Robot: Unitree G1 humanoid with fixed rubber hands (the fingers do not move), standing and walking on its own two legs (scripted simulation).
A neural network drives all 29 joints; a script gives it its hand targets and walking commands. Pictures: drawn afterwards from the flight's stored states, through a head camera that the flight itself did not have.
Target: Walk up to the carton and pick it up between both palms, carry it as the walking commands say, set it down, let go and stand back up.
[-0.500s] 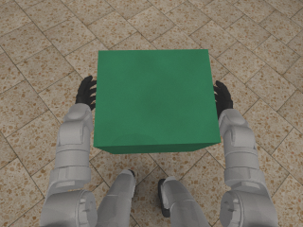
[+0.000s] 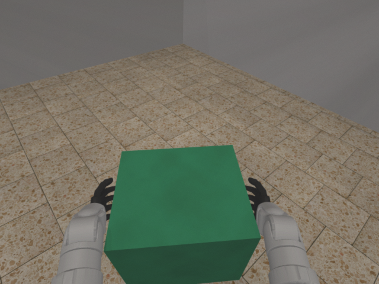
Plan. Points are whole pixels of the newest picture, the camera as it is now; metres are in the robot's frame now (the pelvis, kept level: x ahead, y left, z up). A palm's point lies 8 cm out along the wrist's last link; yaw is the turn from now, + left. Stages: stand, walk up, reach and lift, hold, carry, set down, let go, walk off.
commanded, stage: reach and lift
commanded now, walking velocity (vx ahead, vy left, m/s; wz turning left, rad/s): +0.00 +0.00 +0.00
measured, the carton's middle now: (181, 216) +0.29 +0.04 -0.04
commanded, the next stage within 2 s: hold in 1.46 s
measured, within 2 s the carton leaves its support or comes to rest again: neither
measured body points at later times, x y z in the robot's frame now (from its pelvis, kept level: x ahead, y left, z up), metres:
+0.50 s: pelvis +0.00 +0.01 +0.01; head -0.01 +0.01 +0.46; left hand +0.27 +0.20 +0.02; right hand +0.26 -0.17 +0.02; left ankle +0.02 +0.14 -0.74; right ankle -0.02 -0.10 -0.74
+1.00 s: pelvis -0.02 +0.03 +0.00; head -0.05 +0.03 +0.45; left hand +0.28 +0.21 +0.03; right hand +0.27 -0.16 +0.03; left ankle +0.02 +0.14 -0.74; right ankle -0.02 -0.10 -0.74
